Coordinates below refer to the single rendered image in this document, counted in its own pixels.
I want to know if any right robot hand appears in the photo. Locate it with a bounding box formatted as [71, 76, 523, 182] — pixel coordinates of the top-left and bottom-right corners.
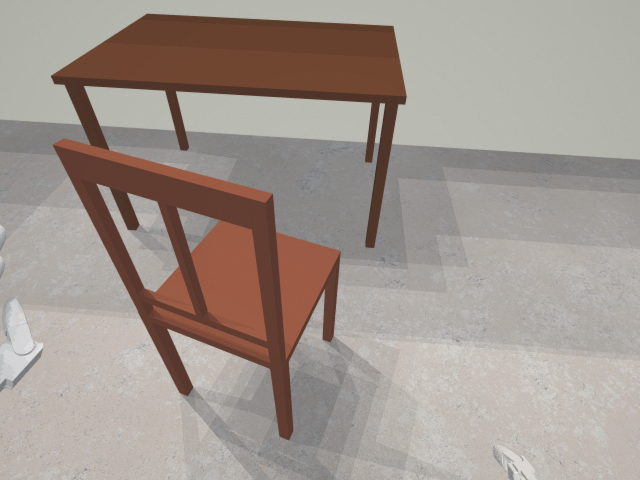
[493, 445, 537, 480]

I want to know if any left robot hand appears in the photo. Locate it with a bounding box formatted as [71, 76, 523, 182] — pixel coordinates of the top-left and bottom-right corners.
[0, 225, 43, 392]

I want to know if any table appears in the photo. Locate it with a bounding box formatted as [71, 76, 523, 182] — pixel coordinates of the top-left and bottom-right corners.
[51, 14, 407, 248]

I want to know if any chair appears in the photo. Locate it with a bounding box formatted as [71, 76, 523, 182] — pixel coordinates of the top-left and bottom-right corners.
[53, 138, 341, 440]

